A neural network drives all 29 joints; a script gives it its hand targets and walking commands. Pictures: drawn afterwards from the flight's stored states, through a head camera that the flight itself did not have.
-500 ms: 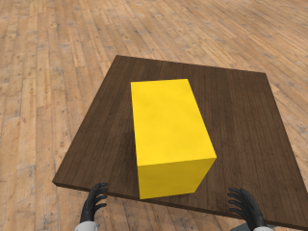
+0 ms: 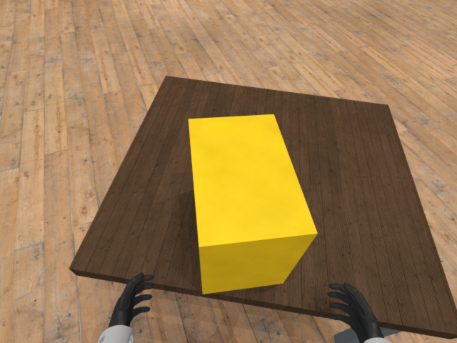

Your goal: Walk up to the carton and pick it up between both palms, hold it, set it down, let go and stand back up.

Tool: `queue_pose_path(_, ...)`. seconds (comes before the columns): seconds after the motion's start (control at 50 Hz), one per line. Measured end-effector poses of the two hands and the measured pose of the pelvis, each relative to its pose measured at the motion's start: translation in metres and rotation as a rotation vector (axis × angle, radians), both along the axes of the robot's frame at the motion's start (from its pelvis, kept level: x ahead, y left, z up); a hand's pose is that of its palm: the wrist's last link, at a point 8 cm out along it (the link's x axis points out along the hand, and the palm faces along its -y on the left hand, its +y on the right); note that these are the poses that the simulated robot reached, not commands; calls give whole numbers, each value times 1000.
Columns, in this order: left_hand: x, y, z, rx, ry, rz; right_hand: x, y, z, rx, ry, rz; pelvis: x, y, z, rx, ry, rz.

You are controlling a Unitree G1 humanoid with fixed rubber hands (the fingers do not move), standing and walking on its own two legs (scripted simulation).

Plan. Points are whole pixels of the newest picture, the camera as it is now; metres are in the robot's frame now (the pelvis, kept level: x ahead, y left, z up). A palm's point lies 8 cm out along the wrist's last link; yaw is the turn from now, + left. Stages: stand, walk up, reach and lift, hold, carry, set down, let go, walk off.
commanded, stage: set down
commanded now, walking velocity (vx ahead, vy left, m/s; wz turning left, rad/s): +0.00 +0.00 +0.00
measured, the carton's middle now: (237, 205) +0.42 +0.01 -0.06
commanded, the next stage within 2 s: let go in 0.12 s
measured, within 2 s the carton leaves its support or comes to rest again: neither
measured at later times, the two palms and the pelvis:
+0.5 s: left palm (116, 326) +0.17 +0.21 -0.09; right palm (358, 342) +0.17 -0.22 -0.09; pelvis +0.00 +0.00 +0.00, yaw +0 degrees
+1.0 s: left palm out of the picture +0.12 +0.24 -0.13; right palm out of the picture +0.13 -0.22 -0.11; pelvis +0.00 +0.01 +0.00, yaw +0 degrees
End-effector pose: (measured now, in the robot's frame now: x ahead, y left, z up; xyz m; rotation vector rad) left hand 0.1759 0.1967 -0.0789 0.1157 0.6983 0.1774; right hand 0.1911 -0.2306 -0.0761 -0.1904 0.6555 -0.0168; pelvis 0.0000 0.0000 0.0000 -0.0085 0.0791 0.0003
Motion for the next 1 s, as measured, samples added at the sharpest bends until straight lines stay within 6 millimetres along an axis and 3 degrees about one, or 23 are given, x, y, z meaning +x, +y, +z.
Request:
queue_pose_path(0.38, -5, 14, -5, 23, 91, -42, -11, 14, -8, -32, 53, 7, -1, 0, 0, 0, -12, 0)
queue_pose_path(0.74, -10, 15, -13, 10, 152, -77, -23, 11, -15, -78, 127, 1, -1, 0, 0, 0, -16, 0)
queue_pose_path(0.86, -30, 28, -30, 21, 214, -79, -45, 8, -29, -118, 313, -26, -2, 4, -2, -5, -32, 0)
queue_pose_path(1.0, -56, 44, -48, 32, 330, -76, -63, 8, -33, -133, 378, -45, -1, 9, -2, -12, -39, 0)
